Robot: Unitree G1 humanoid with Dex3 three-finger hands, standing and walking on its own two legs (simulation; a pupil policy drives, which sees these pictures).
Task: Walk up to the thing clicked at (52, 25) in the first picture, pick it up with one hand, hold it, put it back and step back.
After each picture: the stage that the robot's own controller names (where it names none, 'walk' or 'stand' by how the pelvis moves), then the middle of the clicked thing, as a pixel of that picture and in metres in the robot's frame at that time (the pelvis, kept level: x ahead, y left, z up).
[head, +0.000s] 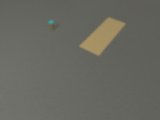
stand; (51, 25) +1.72 +0.37 -0.72
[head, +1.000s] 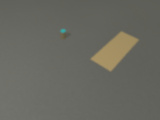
walk; (63, 34) +1.61 +0.13 -0.70
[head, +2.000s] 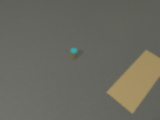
walk; (73, 54) +1.08 +0.06 -0.70
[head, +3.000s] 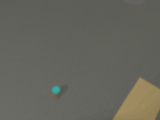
walk; (56, 92) +0.68 +0.17 -0.71
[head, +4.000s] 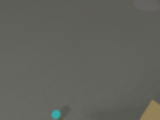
walk; (56, 117) +0.47 +0.17 -0.71
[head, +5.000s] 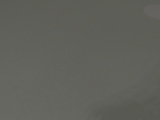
stand; out of the picture +0.34 +0.17 -0.71
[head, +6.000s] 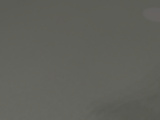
stand; out of the picture +0.31 +0.17 -0.72
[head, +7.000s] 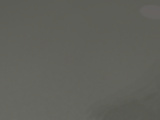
stand; out of the picture +0.33 +0.17 -0.72
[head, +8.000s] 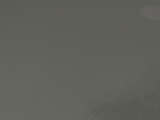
stand; out of the picture +0.32 +0.18 -0.72
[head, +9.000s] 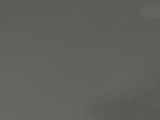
stand; out of the picture +0.31 +0.18 -0.72
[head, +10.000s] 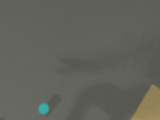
go down; (44, 110) +0.34 +0.19 -0.60
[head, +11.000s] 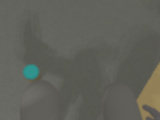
go down; (32, 74) +0.38 +0.23 -0.32
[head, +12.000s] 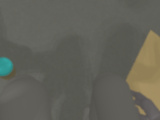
close in; (5, 69) +0.38 +0.26 -0.26
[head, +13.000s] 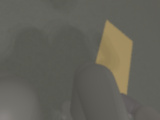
close; out of the picture +0.36 +0.27 -0.21
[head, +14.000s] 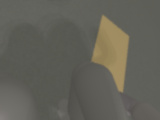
close; out of the picture +0.36 +0.29 -0.21
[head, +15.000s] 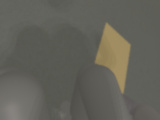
lift; out of the picture +0.33 +0.27 -0.21
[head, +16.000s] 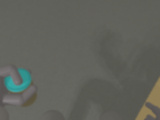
lift; (22, 88) +0.31 +0.19 +0.00
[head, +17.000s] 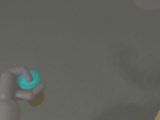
hold; (32, 89) +0.33 +0.18 +0.02
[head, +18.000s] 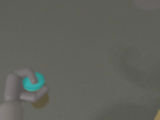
hold; (37, 91) +0.32 +0.17 +0.01
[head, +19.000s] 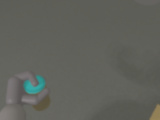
crouch; (38, 93) +0.32 +0.16 -0.01
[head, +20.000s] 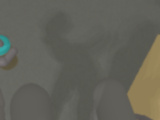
crouch; (3, 53) +0.43 +0.24 -0.09
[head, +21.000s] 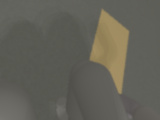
lower; out of the picture +0.40 +0.32 -0.21
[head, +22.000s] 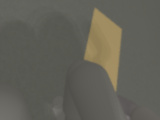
lower; out of the picture +0.40 +0.32 -0.22
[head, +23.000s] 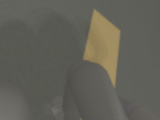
lower; out of the picture +0.39 +0.32 -0.22
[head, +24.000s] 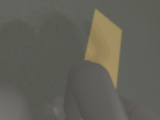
lower; out of the picture +0.39 +0.31 -0.22
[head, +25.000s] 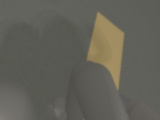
open; out of the picture +0.38 +0.28 -0.22
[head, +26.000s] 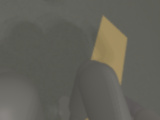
stand; out of the picture +0.37 +0.26 -0.22
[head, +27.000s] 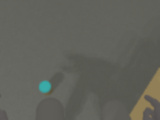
walk; (46, 88) +0.39 +0.20 -0.48
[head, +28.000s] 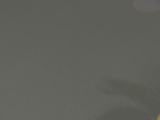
stand; out of the picture +0.34 +0.17 -0.66
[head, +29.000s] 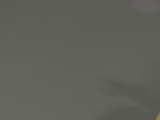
stand; out of the picture +0.35 +0.18 -0.67
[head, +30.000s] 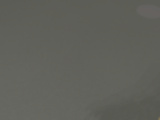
stand; out of the picture +0.36 +0.16 -0.71
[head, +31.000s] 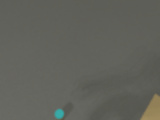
walk; (59, 115) +0.39 +0.13 -0.70
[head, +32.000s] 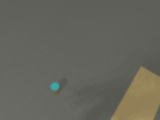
walk; (55, 89) +0.58 +0.18 -0.70
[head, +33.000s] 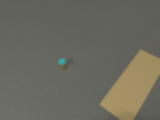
walk; (62, 64) +0.91 +0.25 -0.70
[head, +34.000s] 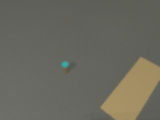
stand; (65, 67) +0.95 +0.15 -0.72
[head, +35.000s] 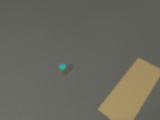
stand; (63, 70) +0.95 +0.19 -0.73
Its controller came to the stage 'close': yes
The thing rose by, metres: 0.70
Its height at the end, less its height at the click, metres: +0.00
